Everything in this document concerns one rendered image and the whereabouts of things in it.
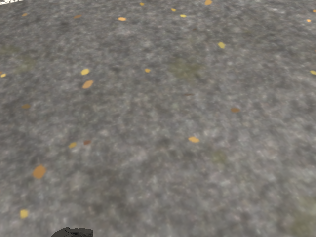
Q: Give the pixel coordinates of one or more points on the left robot hand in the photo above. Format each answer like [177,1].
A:
[73,232]

